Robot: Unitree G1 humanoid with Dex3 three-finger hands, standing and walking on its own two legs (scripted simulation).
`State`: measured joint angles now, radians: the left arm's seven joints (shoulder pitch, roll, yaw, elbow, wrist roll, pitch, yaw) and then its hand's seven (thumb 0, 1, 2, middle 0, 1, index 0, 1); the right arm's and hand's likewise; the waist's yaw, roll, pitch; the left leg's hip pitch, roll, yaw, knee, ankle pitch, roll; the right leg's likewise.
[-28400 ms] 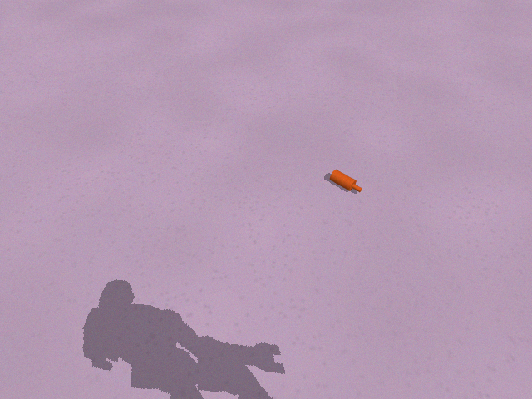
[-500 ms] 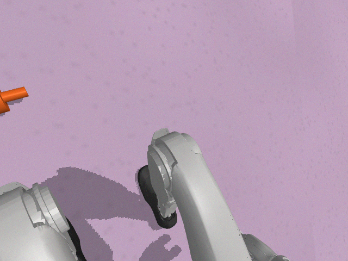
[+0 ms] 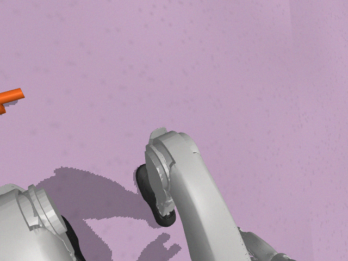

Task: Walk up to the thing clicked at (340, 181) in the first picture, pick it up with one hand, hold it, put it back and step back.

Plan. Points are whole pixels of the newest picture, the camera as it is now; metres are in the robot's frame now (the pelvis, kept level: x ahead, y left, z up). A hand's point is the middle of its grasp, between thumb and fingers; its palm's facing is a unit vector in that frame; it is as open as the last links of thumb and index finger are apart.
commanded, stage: close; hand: left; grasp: from above
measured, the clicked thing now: out of the picture +0.49 +0.25 -0.28
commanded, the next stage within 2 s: settle in 0.10 s
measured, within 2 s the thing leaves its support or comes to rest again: leaves its support in 0.50 s
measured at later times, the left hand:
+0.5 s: hand out of the picture +0.46 +0.28 -0.25, palm faces -0.43 -0.14 -0.89, open 9.5 cm
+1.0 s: hand out of the picture +0.46 +0.29 -0.14, palm faces -0.43 -0.11 -0.90, open 9.5 cm
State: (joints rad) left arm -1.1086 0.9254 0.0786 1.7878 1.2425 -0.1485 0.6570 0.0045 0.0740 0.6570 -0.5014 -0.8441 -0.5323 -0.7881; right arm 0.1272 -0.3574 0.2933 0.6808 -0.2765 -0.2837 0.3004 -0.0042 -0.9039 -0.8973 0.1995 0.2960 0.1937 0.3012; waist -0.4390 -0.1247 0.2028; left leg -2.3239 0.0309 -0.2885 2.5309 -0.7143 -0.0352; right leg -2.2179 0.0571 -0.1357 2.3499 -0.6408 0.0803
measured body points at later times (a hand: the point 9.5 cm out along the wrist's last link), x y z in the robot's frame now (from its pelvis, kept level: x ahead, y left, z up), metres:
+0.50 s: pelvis +0.00 +0.00 +0.00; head +0.28 +0.11 +0.34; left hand +0.48 +0.29 -0.19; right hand +0.03 -0.25 -0.05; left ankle +0.06 +0.14 -0.28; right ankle +0.12 -0.13 -0.27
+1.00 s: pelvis +0.00 -0.01 +0.02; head +0.23 +0.08 +0.40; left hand +0.48 +0.29 -0.09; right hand +0.09 -0.27 -0.08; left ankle +0.06 +0.14 -0.28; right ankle +0.12 -0.13 -0.28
